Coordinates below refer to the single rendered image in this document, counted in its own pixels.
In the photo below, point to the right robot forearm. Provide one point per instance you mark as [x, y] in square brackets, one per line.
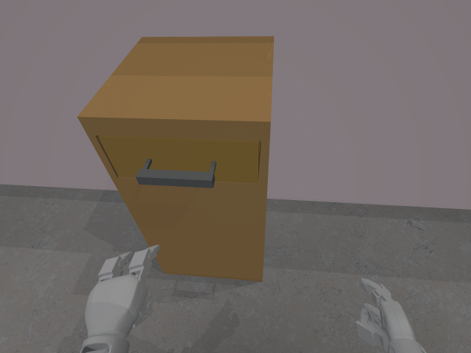
[405, 345]

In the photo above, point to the handle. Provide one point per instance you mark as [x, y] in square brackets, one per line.
[195, 179]

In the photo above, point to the robot right hand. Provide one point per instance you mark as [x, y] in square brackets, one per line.
[388, 323]

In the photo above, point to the left robot forearm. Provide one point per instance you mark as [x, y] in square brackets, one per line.
[105, 343]

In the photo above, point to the robot left hand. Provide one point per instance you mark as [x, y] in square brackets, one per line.
[118, 303]

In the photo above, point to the cabinet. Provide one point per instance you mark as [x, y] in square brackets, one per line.
[217, 88]

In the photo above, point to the drawer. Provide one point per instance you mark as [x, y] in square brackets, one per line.
[236, 160]

